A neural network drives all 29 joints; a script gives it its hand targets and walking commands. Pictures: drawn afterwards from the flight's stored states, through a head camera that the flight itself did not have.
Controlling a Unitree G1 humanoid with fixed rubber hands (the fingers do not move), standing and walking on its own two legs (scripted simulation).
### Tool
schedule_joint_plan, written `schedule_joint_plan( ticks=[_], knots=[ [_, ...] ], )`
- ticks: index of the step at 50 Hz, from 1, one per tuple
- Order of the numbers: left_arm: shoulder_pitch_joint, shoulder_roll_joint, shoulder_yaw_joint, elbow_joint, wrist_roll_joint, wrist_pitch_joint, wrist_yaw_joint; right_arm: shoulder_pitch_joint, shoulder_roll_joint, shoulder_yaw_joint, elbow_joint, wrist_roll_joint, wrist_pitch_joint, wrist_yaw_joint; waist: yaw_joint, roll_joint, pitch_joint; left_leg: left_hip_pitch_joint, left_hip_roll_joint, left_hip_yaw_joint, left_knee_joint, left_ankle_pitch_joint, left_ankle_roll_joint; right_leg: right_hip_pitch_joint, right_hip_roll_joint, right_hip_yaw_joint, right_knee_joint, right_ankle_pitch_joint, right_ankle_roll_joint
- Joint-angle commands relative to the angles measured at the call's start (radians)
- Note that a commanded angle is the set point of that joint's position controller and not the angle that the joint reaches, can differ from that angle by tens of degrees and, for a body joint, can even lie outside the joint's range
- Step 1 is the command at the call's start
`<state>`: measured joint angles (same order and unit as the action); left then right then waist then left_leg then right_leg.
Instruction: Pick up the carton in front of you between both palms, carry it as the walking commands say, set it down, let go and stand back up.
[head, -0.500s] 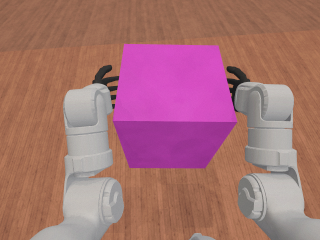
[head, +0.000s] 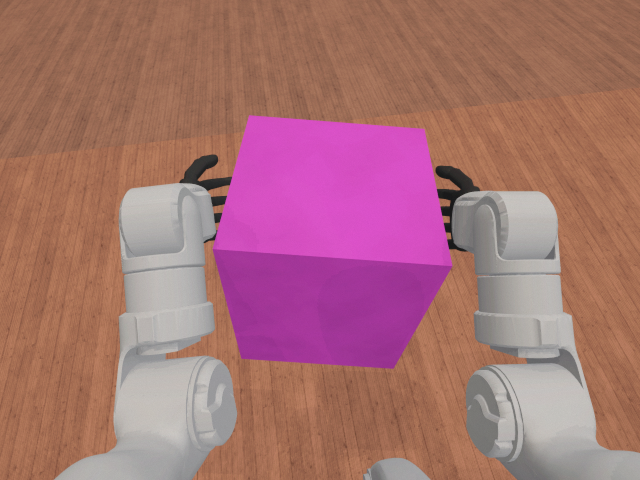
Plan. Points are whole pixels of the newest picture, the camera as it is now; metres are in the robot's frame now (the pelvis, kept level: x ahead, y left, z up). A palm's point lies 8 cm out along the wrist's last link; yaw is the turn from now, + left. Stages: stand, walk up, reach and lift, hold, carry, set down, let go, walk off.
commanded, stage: carry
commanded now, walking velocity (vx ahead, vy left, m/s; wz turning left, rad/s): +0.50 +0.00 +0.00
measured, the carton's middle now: (326, 251) +0.39 -0.03 +0.07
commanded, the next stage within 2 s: none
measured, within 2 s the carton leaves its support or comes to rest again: neither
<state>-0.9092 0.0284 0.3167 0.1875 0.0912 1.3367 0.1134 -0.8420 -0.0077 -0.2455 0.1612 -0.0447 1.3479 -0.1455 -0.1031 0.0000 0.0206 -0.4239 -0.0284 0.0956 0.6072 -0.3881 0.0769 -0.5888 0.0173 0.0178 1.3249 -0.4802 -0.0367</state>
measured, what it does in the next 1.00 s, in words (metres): climbs: right foot, then left foot 0.04 m higher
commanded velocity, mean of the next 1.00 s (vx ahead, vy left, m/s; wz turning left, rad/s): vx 0.50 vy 0.00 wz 0.00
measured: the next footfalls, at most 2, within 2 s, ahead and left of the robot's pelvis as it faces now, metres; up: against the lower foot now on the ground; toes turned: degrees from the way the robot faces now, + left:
right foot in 0.20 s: +0.32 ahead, -0.11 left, +0.03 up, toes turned -3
left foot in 0.62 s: +0.61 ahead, +0.07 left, +0.07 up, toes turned +4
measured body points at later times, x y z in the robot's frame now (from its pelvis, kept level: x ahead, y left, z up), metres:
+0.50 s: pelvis +0.33 -0.05 +0.04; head +0.37 -0.04 +0.49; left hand +0.71 +0.15 +0.21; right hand +0.74 -0.15 +0.21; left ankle +0.40 +0.09 -0.60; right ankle +0.27 -0.11 -0.69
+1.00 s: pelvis +0.67 -0.03 +0.07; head +0.70 -0.03 +0.52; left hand +1.08 +0.09 +0.25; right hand +1.05 -0.21 +0.24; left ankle +0.57 +0.06 -0.65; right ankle +0.78 -0.12 -0.63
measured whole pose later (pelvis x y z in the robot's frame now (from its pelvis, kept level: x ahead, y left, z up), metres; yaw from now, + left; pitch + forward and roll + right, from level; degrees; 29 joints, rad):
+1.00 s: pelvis +0.67 -0.03 +0.07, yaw +0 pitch +4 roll -2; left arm -0.94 0.01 0.33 0.13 0.13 1.33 0.11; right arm -0.92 -0.04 -0.27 0.16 -0.02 1.34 -0.16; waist -0.08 0.04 -0.01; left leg -0.21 0.04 0.07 0.62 -0.58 0.03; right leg -0.59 0.04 -0.11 0.67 -0.30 -0.06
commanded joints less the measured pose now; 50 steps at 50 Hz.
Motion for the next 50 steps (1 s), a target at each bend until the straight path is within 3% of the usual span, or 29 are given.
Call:
schedule_joint_plan(
  ticks=[1,3,7,8,9,10,11,12,13,14,15,16,19,23,27,29,30,31,32,33,34,35,36,38,42,46,47,49,50],
  knots=[
    [-0.654,-1.054,-0.515,-0.074,-0.338,-0.027,-0.187,-1.021,1.166,0.600,-0.241,0.556,-0.047,0.261,0.024,0.066,-0.538,0.562,0.267,-0.410,-0.189,0.294,0.149,-0.194,-0.017,-0.022,-0.123,-0.005,0.005],
    [-0.630,-1.027,-0.523,-0.076,-0.319,-0.027,-0.173,-0.996,1.151,0.593,-0.244,0.561,-0.046,0.270,0.016,0.114,-0.521,0.567,0.259,-0.344,-0.206,0.329,0.157,-0.192,-0.019,-0.051,-0.263,0.032,0.010],
    [-0.635,-0.988,-0.542,-0.081,-0.295,-0.021,-0.163,-0.962,1.135,0.600,-0.184,0.546,-0.040,0.276,0.015,0.159,-0.483,0.442,0.226,-0.209,-0.222,0.426,0.115,0.033,0.019,-0.148,-0.582,0.163,0.003],
    [-0.651,-0.998,-0.555,-0.085,-0.309,-0.015,-0.167,-0.956,1.117,0.601,-0.180,0.536,-0.040,0.276,0.032,0.165,-0.493,0.413,0.226,-0.184,-0.199,0.489,0.103,0.124,0.043,-0.175,-0.632,0.180,-0.007],
    [-0.646,-0.992,-0.554,-0.067,-0.315,-0.009,-0.174,-0.965,1.102,0.591,-0.157,0.535,-0.037,0.275,0.082,0.183,-0.537,0.384,0.232,-0.141,-0.111,0.612,0.075,0.280,0.068,-0.201,-0.681,0.206,-0.022],
    [-0.663,-0.987,-0.560,-0.061,-0.321,-0.008,-0.175,-0.928,1.104,0.587,-0.123,0.530,-0.033,0.275,0.126,0.109,-0.585,0.326,0.197,-0.053,0.051,0.710,0.040,0.468,0.106,-0.251,-0.757,0.204,-0.038],
    [-0.628,-0.995,-0.560,-0.022,-0.331,-0.003,-0.180,-0.936,1.072,0.561,-0.106,0.511,-0.028,0.272,0.185,0.063,-0.647,0.190,0.167,-0.027,0.239,0.599,-0.001,0.687,0.020,-0.114,-0.771,0.129,-0.061],
    [-0.625,-0.969,-0.555,-0.013,-0.319,-0.010,-0.181,-0.951,1.081,0.564,-0.130,0.507,-0.019,0.271,0.190,-0.231,-0.723,-0.089,0.033,-0.034,0.534,0.223,-0.052,0.869,-0.300,0.516,-0.902,-0.023,-0.189],
    [-0.636,-1.001,-0.546,-0.020,-0.350,-0.005,-0.190,-0.918,1.082,0.543,-0.058,0.477,-0.010,0.265,0.175,-0.267,-0.655,-0.290,-0.052,-0.123,0.691,-0.123,-0.039,0.928,-0.321,0.680,-0.977,0.131,-0.246],
    [-0.681,-1.045,-0.583,-0.048,-0.396,0.000,-0.203,-0.891,1.073,0.528,-0.058,0.445,-0.014,0.258,0.175,-0.201,-0.620,-0.383,-0.016,-0.154,0.805,-0.123,-0.017,0.924,-0.322,0.603,-0.905,0.311,-0.264],
    [-0.748,-1.087,-0.602,-0.075,-0.439,0.000,-0.216,-0.865,1.054,0.507,-0.052,0.413,-0.015,0.246,0.184,-0.114,-0.581,-0.430,0.009,-0.137,0.847,-0.122,-0.007,0.893,-0.306,0.503,-0.847,0.522,-0.252],
    [-0.774,-1.128,-0.623,-0.116,-0.481,-0.002,-0.228,-0.867,1.057,0.487,-0.085,0.398,-0.018,0.233,0.185,-0.049,-0.576,-0.454,0.028,-0.135,0.822,-0.075,0.000,0.863,-0.304,0.441,-0.829,0.596,-0.226],
    [-0.871,-1.180,-0.641,-0.194,-0.555,-0.002,-0.247,-0.842,1.023,0.457,-0.116,0.341,-0.025,0.194,0.170,-0.080,-0.567,-0.447,0.053,-0.120,0.713,-0.017,-0.007,0.831,-0.259,0.323,-0.868,0.510,-0.159],
    [-0.868,-1.151,-0.650,-0.217,-0.581,0.005,-0.252,-0.793,0.967,0.456,-0.114,0.289,-0.022,0.160,0.184,-0.083,-0.530,-0.486,0.054,-0.054,0.535,-0.042,-0.025,0.828,-0.259,0.248,-0.915,0.550,-0.205],
    [-0.804,-1.115,-0.632,-0.121,-0.553,0.012,-0.256,-0.751,0.947,0.461,-0.038,0.270,-0.006,0.165,0.192,-0.123,-0.464,-0.286,0.013,0.055,0.200,0.099,-0.022,0.701,-0.190,0.099,-0.957,0.703,-0.156],
    [-0.763,-1.114,-0.609,-0.036,-0.534,0.011,-0.262,-0.752,0.959,0.460,-0.002,0.273,-0.003,0.176,0.139,-0.172,-0.491,-0.039,-0.051,0.123,0.091,0.102,0.004,0.632,-0.192,0.015,-0.860,0.983,-0.112],
    [-0.748,-1.118,-0.600,-0.018,-0.521,0.008,-0.264,-0.745,0.974,0.457,0.022,0.277,-0.006,0.184,0.067,-0.171,-0.545,0.156,-0.085,0.162,0.021,0.138,0.020,0.590,-0.184,-0.058,-0.710,1.133,-0.077],
    [-0.758,-1.127,-0.589,-0.007,-0.511,0.003,-0.267,-0.736,0.992,0.459,0.031,0.298,-0.011,0.193,-0.006,-0.154,-0.640,0.412,-0.055,0.102,-0.019,0.138,0.032,0.484,-0.149,-0.099,-0.508,1.020,-0.045],
    [-0.783,-1.117,-0.580,-0.021,-0.491,0.001,-0.268,-0.766,1.002,0.466,0.017,0.318,-0.020,0.204,-0.049,0.067,-0.703,0.617,0.185,-0.359,-0.118,-0.140,0.118,0.225,-0.089,-0.087,-0.241,0.659,0.002],
    [-0.783,-1.131,-0.575,-0.023,-0.490,0.005,-0.269,-0.793,1.018,0.477,0.013,0.338,-0.032,0.214,-0.029,0.362,-0.687,0.754,0.365,-0.832,-0.247,0.151,0.280,-0.066,0.110,-0.017,0.016,-0.024,0.032],
    [-0.786,-1.109,-0.559,-0.015,-0.452,0.000,-0.255,-0.841,1.063,0.508,-0.031,0.393,-0.031,0.227,0.002,0.278,-0.640,0.759,0.339,-0.774,-0.171,0.264,0.298,-0.186,0.056,0.076,0.177,-0.050,0.001],
    [-0.750,-1.105,-0.534,-0.008,-0.431,-0.002,-0.241,-0.878,1.107,0.529,-0.066,0.438,-0.035,0.239,-0.006,0.133,-0.588,0.701,0.316,-0.660,-0.104,0.416,0.274,-0.243,0.031,0.063,0.201,-0.041,-0.005],
    [-0.719,-1.100,-0.514,-0.015,-0.400,-0.004,-0.229,-0.931,1.145,0.543,-0.107,0.476,-0.039,0.250,0.002,0.056,-0.573,0.639,0.303,-0.567,-0.104,0.434,0.225,-0.247,0.001,0.054,0.161,-0.016,-0.010],
    [-0.718,-1.079,-0.499,-0.063,-0.366,-0.020,-0.207,-1.043,1.191,0.589,-0.215,0.544,-0.049,0.262,0.037,0.016,-0.583,0.560,0.277,-0.472,-0.153,0.298,0.158,-0.189,-0.028,0.041,0.029,0.001,-0.013],
    [-0.654,-1.014,-0.495,-0.085,-0.322,-0.019,-0.177,-1.036,1.169,0.586,-0.249,0.568,-0.045,0.266,0.017,0.104,-0.540,0.535,0.262,-0.353,-0.183,0.295,0.176,-0.189,-0.028,-0.040,-0.225,-0.005,0.006],
    [-0.645,-0.992,-0.532,-0.076,-0.310,-0.013,-0.169,-0.973,1.137,0.585,-0.177,0.541,-0.033,0.270,0.010,0.154,-0.513,0.421,0.230,-0.225,-0.181,0.399,0.129,0.036,0.018,-0.136,-0.570,0.129,0.005],
    [-0.657,-0.988,-0.542,-0.084,-0.314,-0.010,-0.171,-0.971,1.133,0.585,-0.167,0.537,-0.033,0.271,0.026,0.166,-0.529,0.395,0.231,-0.195,-0.161,0.432,0.112,0.133,0.044,-0.169,-0.623,0.156,-0.004],
    [-0.654,-1.001,-0.540,-0.014,-0.321,0.003,-0.181,-0.942,1.099,0.569,-0.129,0.513,-0.027,0.271,0.118,0.106,-0.595,0.290,0.196,-0.076,0.065,0.651,0.053,0.478,0.105,-0.243,-0.756,0.191,-0.037],
    [-0.629,-0.997,-0.542,0.008,-0.325,0.000,-0.183,-0.945,1.089,0.555,-0.097,0.510,-0.021,0.274,0.170,0.058,-0.650,0.147,0.167,-0.043,0.232,0.596,0.008,0.691,0.020,-0.106,-0.753,0.139,-0.077]
  ],
)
